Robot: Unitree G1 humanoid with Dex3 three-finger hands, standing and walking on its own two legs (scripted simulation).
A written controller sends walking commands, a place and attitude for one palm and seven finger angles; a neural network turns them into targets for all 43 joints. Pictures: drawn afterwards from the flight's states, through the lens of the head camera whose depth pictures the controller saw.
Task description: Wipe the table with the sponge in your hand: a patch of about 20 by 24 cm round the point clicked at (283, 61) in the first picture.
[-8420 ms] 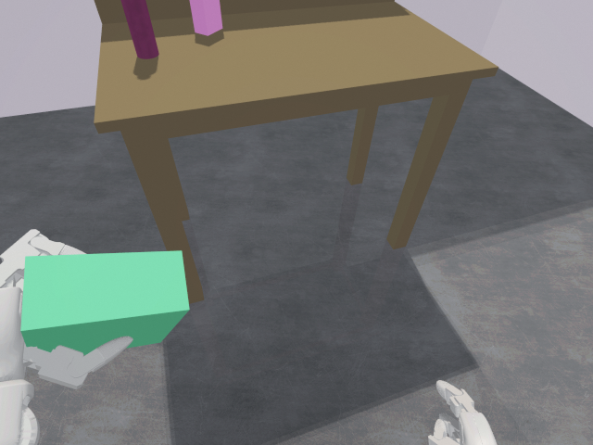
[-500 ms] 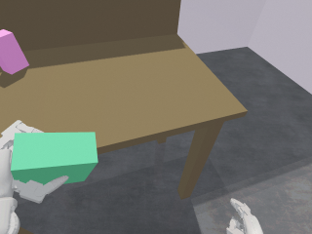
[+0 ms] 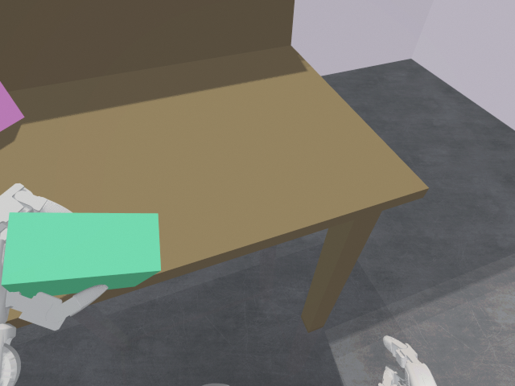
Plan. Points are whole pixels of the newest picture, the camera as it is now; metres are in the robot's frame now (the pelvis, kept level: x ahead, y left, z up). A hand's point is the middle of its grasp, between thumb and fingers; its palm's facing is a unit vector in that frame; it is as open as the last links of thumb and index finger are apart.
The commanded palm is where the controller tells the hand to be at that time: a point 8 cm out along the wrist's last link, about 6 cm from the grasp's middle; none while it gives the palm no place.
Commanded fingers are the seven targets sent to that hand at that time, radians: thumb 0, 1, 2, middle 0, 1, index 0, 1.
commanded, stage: shuffle to correct the standing spot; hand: left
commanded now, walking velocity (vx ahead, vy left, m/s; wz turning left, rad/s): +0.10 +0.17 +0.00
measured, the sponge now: (107, 256) +0.23 +0.19 +0.15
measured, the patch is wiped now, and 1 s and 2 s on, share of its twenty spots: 0.00 0.00 0.00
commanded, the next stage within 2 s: come to a stop and stand still in 0.04 s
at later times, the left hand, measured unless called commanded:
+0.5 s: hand (32, 223) +0.26 +0.28 +0.18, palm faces +0.38 -0.85 -0.37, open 10.6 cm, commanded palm +0.21 +0.33 +0.19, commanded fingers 0.00 0.10 1.30 -1.20 -1.60 -1.20 -1.60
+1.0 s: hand (13, 226) +0.25 +0.31 +0.17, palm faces +0.41 -0.85 -0.34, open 10.6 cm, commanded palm +0.20 +0.34 +0.19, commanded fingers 0.00 0.10 1.30 -1.20 -1.60 -1.20 -1.60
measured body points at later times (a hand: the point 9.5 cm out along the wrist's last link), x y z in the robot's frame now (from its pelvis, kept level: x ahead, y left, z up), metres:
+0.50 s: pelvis +0.05 +0.05 +0.01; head +0.06 +0.05 +0.46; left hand +0.23 +0.33 +0.20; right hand +0.21 -0.17 -0.08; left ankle +0.06 +0.16 -0.72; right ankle +0.03 -0.06 -0.72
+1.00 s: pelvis +0.04 +0.06 +0.02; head +0.04 +0.07 +0.47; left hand +0.23 +0.35 +0.19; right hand +0.21 -0.17 -0.06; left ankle +0.06 +0.16 -0.72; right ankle +0.03 -0.06 -0.72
